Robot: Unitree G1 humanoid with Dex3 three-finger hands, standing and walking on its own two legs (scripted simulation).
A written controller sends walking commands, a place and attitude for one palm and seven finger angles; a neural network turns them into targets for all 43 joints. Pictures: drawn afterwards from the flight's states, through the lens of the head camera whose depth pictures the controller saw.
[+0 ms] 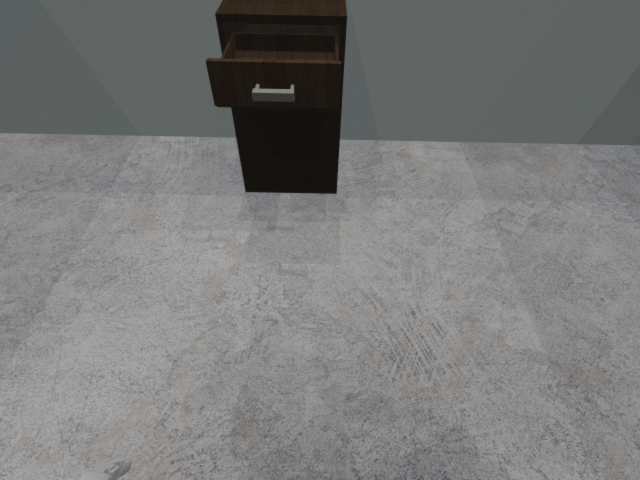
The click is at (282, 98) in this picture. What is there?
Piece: drawer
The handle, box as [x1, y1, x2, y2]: [252, 84, 294, 101]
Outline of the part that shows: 252,90 253,100 293,101 294,97 293,85 291,85 289,89 259,89 259,84 256,84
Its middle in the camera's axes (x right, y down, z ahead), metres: -0.14 -0.44 +1.14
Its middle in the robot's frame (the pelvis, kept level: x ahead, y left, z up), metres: +1.14 +0.20 -0.08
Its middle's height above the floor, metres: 0.69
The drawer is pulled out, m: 0.30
